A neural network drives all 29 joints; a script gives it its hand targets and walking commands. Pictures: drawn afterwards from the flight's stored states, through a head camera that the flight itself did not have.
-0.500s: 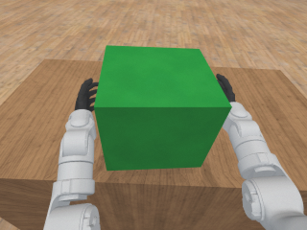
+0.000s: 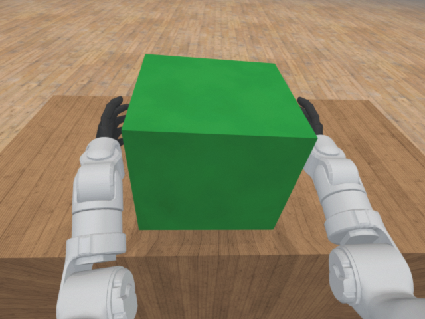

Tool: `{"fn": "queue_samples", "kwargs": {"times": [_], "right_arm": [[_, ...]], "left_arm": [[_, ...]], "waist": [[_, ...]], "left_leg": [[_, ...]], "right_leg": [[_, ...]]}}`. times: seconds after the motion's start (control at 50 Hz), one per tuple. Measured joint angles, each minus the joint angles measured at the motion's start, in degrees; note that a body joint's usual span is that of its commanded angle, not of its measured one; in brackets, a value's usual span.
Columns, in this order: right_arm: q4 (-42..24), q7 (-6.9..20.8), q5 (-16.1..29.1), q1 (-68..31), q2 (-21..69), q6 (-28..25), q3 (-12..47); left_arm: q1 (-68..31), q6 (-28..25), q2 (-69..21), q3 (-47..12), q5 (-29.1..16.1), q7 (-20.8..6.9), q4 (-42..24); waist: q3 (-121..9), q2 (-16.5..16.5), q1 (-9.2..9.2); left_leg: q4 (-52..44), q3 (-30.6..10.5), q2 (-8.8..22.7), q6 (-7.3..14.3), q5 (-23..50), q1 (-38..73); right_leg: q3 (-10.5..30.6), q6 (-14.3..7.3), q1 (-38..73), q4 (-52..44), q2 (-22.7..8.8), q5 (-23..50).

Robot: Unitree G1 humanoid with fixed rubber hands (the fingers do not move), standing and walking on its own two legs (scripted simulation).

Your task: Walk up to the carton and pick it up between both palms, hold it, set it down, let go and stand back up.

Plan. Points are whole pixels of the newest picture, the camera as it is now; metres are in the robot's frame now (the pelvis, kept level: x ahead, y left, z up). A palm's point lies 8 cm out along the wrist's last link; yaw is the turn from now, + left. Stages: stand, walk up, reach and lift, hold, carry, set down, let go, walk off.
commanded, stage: reach and lift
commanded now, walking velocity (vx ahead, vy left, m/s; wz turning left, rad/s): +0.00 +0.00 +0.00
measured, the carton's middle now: (210, 142) +0.42 -0.02 +0.15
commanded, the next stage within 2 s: hold in 1.16 s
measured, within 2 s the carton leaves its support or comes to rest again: neither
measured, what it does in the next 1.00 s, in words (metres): stands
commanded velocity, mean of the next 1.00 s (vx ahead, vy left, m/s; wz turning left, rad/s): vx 0.00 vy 0.00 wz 0.00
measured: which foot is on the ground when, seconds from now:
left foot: down 0.00-1.00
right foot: down 0.00-1.00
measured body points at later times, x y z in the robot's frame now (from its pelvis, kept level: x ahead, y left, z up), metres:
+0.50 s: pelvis +0.00 -0.01 +0.00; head -0.05 +0.02 +0.45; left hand +0.39 +0.17 +0.21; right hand +0.39 -0.20 +0.20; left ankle +0.00 +0.11 -0.75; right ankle +0.03 -0.13 -0.75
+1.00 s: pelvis +0.00 -0.01 +0.00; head -0.06 +0.02 +0.45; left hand +0.38 +0.18 +0.23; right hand +0.39 -0.20 +0.23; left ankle +0.00 +0.11 -0.75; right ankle +0.03 -0.13 -0.75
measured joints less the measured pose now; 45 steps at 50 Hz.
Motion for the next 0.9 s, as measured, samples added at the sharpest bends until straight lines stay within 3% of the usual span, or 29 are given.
{"fn": "queue_samples", "kwargs": {"times": [0.3, 0.6, 0.9], "right_arm": [[-2.65, -2.12, 2.37, 0.27, 0.13, 1.71, 1.91], [-3.83, -2.51, 2.31, -0.25, 0.6, 3.07, 0.8], [-3.99, -3.36, 4.06, -1.64, -0.36, 5.1, 2.43]], "left_arm": [[0.89, 1.53, 0.59, 0.49, -0.11, -0.62, -2.57], [-0.02, 2.21, 1.63, -0.14, -0.66, -0.68, -2.49], [-0.53, 4.9, 1.35, 0.77, 0.12, -1.12, -4.23]], "waist": [[-0.21, -0.06, 0.47], [-0.53, -0.48, -0.65], [-0.84, -0.3, -0.22]], "left_leg": [[0.2, 0.07, 0.25, -0.23, -0.05, -0.05], [0.22, -1.35, 0.03, -0.44, -0.04, -0.3], [0.33, -1.0, 0.3, -0.51, -0.37, 0.34]], "right_leg": [[0.46, -0.27, -0.3, 0.57, 0.36, -0.19], [-0.52, -0.39, 0.01, 0.47, 0.27, -0.63], [0.26, -0.48, 0.53, 0.41, 0.69, -0.69]]}}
